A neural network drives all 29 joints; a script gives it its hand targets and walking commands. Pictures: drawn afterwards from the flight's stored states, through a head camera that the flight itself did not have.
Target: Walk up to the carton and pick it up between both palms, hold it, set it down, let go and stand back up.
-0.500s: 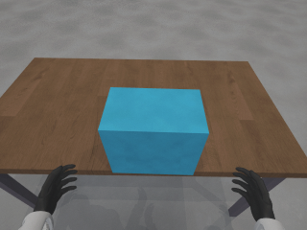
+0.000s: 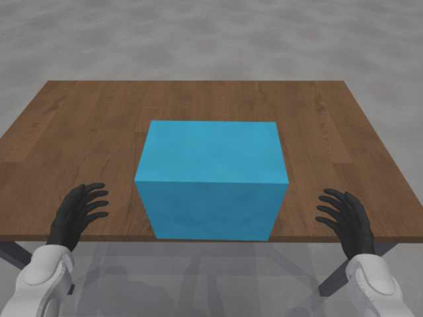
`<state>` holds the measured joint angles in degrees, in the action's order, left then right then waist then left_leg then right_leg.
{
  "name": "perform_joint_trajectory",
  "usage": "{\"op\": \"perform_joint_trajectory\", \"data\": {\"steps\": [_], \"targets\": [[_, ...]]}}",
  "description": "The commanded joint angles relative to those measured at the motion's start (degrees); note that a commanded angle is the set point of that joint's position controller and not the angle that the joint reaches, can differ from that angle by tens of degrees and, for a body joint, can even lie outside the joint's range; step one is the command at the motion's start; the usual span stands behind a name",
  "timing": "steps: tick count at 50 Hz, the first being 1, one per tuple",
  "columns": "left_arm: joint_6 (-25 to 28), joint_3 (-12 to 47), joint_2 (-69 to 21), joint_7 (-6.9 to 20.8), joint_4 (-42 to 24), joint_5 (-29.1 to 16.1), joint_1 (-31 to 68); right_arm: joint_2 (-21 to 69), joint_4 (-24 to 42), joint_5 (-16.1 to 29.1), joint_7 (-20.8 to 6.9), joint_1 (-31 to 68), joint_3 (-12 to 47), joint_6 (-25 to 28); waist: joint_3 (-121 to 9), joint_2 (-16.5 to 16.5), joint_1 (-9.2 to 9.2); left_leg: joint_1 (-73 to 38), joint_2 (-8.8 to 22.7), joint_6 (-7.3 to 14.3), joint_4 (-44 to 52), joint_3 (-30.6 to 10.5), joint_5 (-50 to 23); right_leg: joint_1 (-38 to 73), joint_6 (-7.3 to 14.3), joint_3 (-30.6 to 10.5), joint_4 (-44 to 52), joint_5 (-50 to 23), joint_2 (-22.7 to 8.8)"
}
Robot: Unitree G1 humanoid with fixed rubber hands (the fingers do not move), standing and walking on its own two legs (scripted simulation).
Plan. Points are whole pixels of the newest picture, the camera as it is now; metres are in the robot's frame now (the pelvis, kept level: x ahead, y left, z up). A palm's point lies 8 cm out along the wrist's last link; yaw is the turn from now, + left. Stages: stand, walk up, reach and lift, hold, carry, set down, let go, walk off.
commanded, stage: reach and lift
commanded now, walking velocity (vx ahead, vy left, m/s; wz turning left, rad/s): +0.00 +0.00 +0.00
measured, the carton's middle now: (212, 183) +0.38 +0.04 +0.01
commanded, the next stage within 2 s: none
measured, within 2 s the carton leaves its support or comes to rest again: neither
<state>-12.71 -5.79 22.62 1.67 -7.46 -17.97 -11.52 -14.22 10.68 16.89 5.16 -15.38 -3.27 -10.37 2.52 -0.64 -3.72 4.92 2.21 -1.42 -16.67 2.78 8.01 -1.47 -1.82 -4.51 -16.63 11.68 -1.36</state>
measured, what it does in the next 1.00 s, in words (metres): stands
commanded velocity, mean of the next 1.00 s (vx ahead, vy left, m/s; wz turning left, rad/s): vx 0.00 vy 0.00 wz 0.00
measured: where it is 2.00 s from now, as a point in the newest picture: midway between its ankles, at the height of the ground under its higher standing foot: outside the picture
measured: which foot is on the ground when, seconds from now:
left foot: down 0.00-1.00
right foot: down 0.00-1.00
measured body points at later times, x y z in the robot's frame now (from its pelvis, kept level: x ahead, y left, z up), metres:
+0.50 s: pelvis +0.02 -0.01 +0.00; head +0.02 -0.01 +0.45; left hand +0.30 +0.27 +0.13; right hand +0.30 -0.21 +0.11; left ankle +0.02 +0.13 -0.75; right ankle -0.02 -0.15 -0.75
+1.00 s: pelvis +0.00 -0.01 +0.00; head +0.00 +0.01 +0.45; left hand +0.38 +0.27 +0.19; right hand +0.38 -0.21 +0.17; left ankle +0.02 +0.13 -0.75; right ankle -0.02 -0.15 -0.75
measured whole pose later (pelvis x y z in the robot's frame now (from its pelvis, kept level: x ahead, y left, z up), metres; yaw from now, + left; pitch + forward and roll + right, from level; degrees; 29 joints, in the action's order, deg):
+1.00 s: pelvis +0.00 -0.01 +0.00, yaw +1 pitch +1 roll +0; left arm -35.7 -12.1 27.3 3.6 16.7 -14.9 35.1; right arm -24.0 -16.5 27.5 6.1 30.5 1.3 -24.2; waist -1.4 1.7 0.4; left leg 10.9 2.8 -1.9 -17.6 1.5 7.2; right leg -6.7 -1.5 -3.3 -16.8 10.8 -0.6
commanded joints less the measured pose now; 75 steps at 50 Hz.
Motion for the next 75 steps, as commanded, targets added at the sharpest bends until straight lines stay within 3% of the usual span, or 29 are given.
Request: {"op": "perform_joint_trajectory", "data": {"steps": [1,11,18,23,33,40,49,55,60,66,71,75], "targets": [[-2.10,-5.65,6.95,0.84,-6.89,0.57,8.15,-7.50,8.57,1.16,0.40,7.20,-1.80,-0.05,-3.96,0.45,0.32,-6.63,-2.35,-0.03,1.02,0.45,-8.37,-5.91,2.44,1.16,4.62,-1.67,2.95],[-7.49,-9.55,7.14,2.13,-10.40,2.82,13.16,-10.62,10.13,4.31,1.45,9.82,-0.14,-2.23,-8.45,-0.15,0.72,-12.56,-3.12,-1.21,-1.25,0.83,-21.53,-3.99,1.69,2.10,4.07,-15.37,3.62],[-11.08,-11.13,8.15,2.78,-12.37,3.11,18.77,-12.20,11.59,5.49,2.86,14.81,-0.35,-3.93,-10.69,-0.81,1.75,-14.00,-3.70,-1.38,-1.73,1.12,-23.45,-3.48,0.82,2.11,3.63,-21.63,2.95],[-12.99,-11.97,9.17,3.27,-9.03,3.04,25.58,-12.90,8.95,6.16,3.21,20.85,-0.32,-6.02,-11.12,-0.46,2.05,-12.98,-3.64,-0.76,-1.04,1.03,-19.71,-4.03,0.57,2.13,3.46,-19.58,2.53],[-17.65,-11.54,11.63,3.19,3.56,2.93,43.30,-15.16,-1.44,7.38,2.95,39.28,-0.24,-10.33,-13.57,0.84,2.81,-8.23,-3.14,0.79,0.49,0.59,-11.24,-4.79,1.04,2.56,2.88,-11.57,2.87],[-19.94,-10.34,13.50,2.29,10.48,2.40,55.39,-17.05,-10.76,9.11,1.97,52.37,0.25,-11.90,-18.68,1.05,3.39,-6.74,-2.79,0.82,-0.43,0.36,-11.81,-4.96,1.40,3.34,1.85,-11.76,3.68],[-21.46,-8.23,15.11,1.76,18.73,3.38,67.16,-18.98,-23.81,10.90,0.56,65.08,1.32,-12.12,-23.86,-1.85,4.35,-7.54,-2.67,-0.14,-2.51,0.20,-15.20,-6.14,1.74,4.16,0.89,-15.05,4.24],[-19.97,-6.21,16.60,1.55,25.70,3.04,74.87,-19.12,-31.40,11.70,-0.41,73.36,2.47,-11.45,-25.84,-3.24,4.38,-6.70,-2.78,-0.30,-3.22,-0.09,-15.49,-6.89,1.85,4.44,0.48,-15.58,4.02],[-17.27,-3.85,17.45,1.56,32.80,1.66,80.66,-19.08,-37.59,11.31,-0.89,79.27,3.10,-10.58,-27.52,-2.53,4.86,-5.94,-2.76,-0.05,-3.51,-0.49,-14.82,-7.50,1.74,4.74,0.30,-15.45,3.79],[-12.27,-2.01,14.12,3.13,43.97,2.70,76.90,-16.01,-46.34,9.35,-0.65,75.79,5.66,-7.94,-26.53,-0.49,5.09,-5.95,-3.05,0.52,-3.90,-0.68,-16.37,-7.19,1.20,5.02,0.38,-17.35,3.73],[-6.18,-1.47,11.29,4.23,44.79,4.13,73.63,-13.47,-44.53,6.73,0.41,72.46,5.71,-2.63,-26.39,-0.51,5.10,-6.80,-3.50,0.49,-4.53,-0.51,-19.00,-7.38,0.62,5.64,0.09,-18.89,4.03],[-0.50,-2.79,10.85,3.93,43.27,5.28,72.73,-11.89,-42.08,5.00,0.95,71.72,5.52,2.27,-27.07,-1.38,3.45,-6.62,-3.50,0.12,-5.23,-0.15,-19.90,-8.29,0.54,6.17,-0.32,-17.30,4.30]]}}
